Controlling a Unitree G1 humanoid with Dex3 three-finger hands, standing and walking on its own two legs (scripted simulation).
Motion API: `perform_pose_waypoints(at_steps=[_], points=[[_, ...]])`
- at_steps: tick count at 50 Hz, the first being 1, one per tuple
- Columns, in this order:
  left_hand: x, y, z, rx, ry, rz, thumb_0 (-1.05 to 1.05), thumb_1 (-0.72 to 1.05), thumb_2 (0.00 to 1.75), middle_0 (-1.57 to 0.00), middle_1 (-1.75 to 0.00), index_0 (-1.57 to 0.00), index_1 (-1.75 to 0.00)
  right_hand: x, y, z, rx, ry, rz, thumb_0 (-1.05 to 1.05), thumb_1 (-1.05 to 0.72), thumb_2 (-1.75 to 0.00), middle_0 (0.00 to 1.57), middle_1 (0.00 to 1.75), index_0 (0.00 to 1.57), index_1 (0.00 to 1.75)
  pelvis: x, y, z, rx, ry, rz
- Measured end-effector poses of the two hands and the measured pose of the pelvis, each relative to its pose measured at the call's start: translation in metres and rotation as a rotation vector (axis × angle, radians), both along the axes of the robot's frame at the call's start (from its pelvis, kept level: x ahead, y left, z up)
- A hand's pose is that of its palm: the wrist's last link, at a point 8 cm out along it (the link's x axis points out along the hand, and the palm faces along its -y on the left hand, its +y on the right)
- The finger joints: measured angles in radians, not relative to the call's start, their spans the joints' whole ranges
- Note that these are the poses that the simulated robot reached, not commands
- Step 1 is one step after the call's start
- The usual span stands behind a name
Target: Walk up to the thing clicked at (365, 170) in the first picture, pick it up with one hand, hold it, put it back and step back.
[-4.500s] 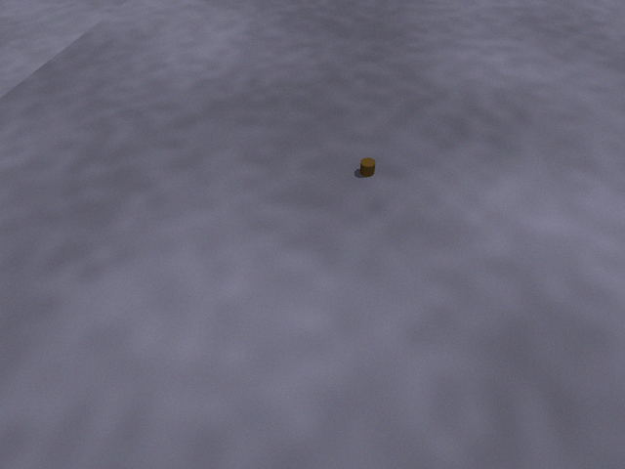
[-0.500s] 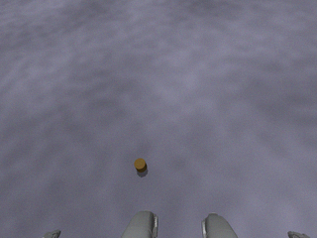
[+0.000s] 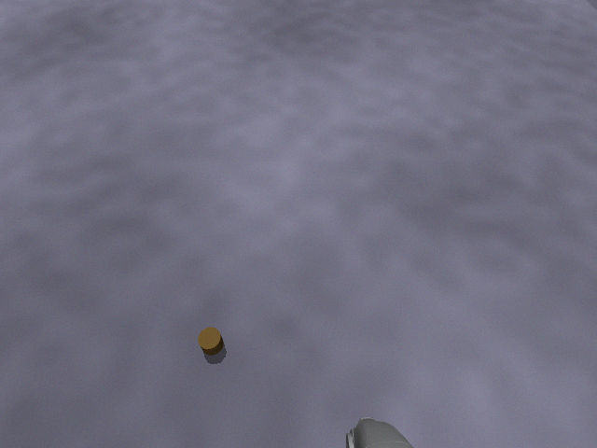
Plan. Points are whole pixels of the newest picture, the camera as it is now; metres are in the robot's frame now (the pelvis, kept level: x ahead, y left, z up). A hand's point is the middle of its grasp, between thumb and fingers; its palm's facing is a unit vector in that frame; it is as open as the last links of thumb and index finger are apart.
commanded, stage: walk up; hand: left
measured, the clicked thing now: (211, 341) +0.49 +0.29 -0.72
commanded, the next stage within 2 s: none
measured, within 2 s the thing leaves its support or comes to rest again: neither
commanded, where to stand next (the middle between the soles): +0.09 -0.01 m, yaw +2 degrees
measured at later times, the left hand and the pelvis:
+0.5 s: hand (154, 431) +0.16 +0.23 -0.15, palm faces -0.01 -0.92 -0.39, open 7.4 cm; pelvis +0.04 -0.03 -0.01, yaw +0 degrees
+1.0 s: hand out of the picture +0.13 +0.23 -0.14, palm faces +0.03 -0.94 -0.34, open 7.4 cm; pelvis +0.04 -0.03 +0.02, yaw +2 degrees
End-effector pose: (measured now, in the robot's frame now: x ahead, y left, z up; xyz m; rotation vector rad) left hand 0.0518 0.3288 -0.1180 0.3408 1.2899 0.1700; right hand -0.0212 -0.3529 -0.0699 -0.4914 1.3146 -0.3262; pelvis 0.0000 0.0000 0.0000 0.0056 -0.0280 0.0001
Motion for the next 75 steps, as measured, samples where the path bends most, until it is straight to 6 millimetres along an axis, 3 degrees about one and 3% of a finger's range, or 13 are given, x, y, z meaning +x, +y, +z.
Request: perform_pose_waypoints(at_steps=[4, 9, 13, 18, 23, 28, 36, 53, 65, 75], points=[[0.039, -0.029, -0.001, 0.009, -0.076, -0.032, 0.01, 0.91, 0.90, -0.21, -0.30, -0.20, -0.30, 0.022, -0.014, -0.022, 0.033, 0.010, -0.007, 0.01, -0.91, -0.90, 0.20, 0.30, 0.20, 0.30, 0.013, -0.019, -0.008, -0.018, -0.010, -0.003], [0.067, -0.053, 0.014, 0.005, -0.142, -0.044, 0.01, 0.91, 0.90, -0.21, -0.30, -0.20, -0.30, 0.074, -0.002, -0.033, 0.104, -0.082, 0.005, 0.01, -0.91, -0.90, 0.20, 0.30, 0.20, 0.30, 0.028, -0.025, 0.000, 0.007, -0.013, -0.022], [0.087, -0.056, 0.017, 0.020, -0.169, -0.059, 0.00, 0.90, 0.90, -0.21, -0.30, -0.20, -0.30, 0.109, 0.011, -0.042, 0.152, -0.145, 0.030, 0.01, -0.91, -0.90, 0.20, 0.30, 0.20, 0.30, 0.040, -0.025, -0.001, -0.001, -0.006, -0.022], [0.110, -0.048, 0.004, 0.027, -0.205, -0.031, 0.00, 0.90, 0.90, -0.21, -0.30, -0.20, -0.30, 0.133, 0.027, -0.055, 0.176, -0.166, 0.050, 0.00, -0.91, -0.90, 0.20, 0.30, 0.20, 0.30, 0.046, -0.022, -0.014, 0.010, -0.014, -0.010], [0.112, -0.050, 0.004, 0.041, -0.196, -0.007, 0.00, 0.91, 0.90, -0.21, -0.30, -0.20, -0.30, 0.150, 0.027, -0.056, 0.201, -0.164, 0.080, 0.00, -0.91, -0.90, 0.20, 0.30, 0.20, 0.30, 0.045, -0.031, -0.013, 0.003, -0.001, -0.001], [0.089, -0.055, 0.009, 0.056, -0.136, -0.003, 0.00, 0.91, 0.90, -0.21, -0.30, -0.20, -0.30, 0.168, 0.018, -0.053, 0.209, -0.176, 0.081, 0.01, -0.91, -0.90, 0.20, 0.30, 0.20, 0.30, 0.041, -0.038, -0.007, 0.005, 0.003, 0.015], [0.065, -0.055, 0.015, 0.054, -0.086, 0.032, 0.01, 0.90, 0.90, -0.21, -0.30, -0.20, -0.30, 0.173, 0.010, -0.045, 0.202, -0.157, 0.089, 0.01, -0.91, -0.90, 0.20, 0.30, 0.20, 0.30, 0.037, -0.037, 0.002, 0.006, -0.013, 0.029], [0.062, -0.049, 0.017, -0.005, -0.095, 0.069, 0.01, 0.91, 0.90, -0.21, -0.30, -0.20, -0.30, 0.153, 0.034, -0.030, 0.217, -0.092, 0.083, 0.01, -0.91, -0.90, 0.20, 0.30, 0.20, 0.30, 0.037, -0.026, 0.017, -0.020, -0.006, 0.044], [0.052, -0.047, 0.019, 0.001, -0.053, 0.086, 0.01, 0.91, 0.90, -0.21, -0.30, -0.20, -0.30, 0.168, 0.039, -0.029, 0.228, -0.103, 0.085, 0.01, -0.91, -0.90, 0.20, 0.30, 0.20, 0.30, 0.044, -0.025, 0.020, -0.024, 0.005, 0.052], [0.062, -0.046, 0.020, 0.001, -0.079, 0.092, 0.01, 0.91, 0.90, -0.21, -0.30, -0.20, -0.30, 0.182, 0.039, -0.026, 0.221, -0.122, 0.096, 0.01, -0.91, -0.90, 0.20, 0.30, 0.20, 0.30, 0.048, -0.024, 0.021, -0.021, 0.002, 0.059]])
